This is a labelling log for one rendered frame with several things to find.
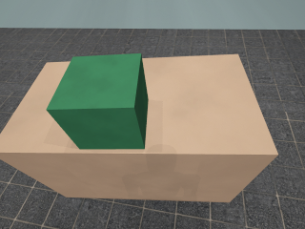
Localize carton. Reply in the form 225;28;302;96
46;53;149;150

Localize pedestal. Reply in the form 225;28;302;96
0;53;278;203

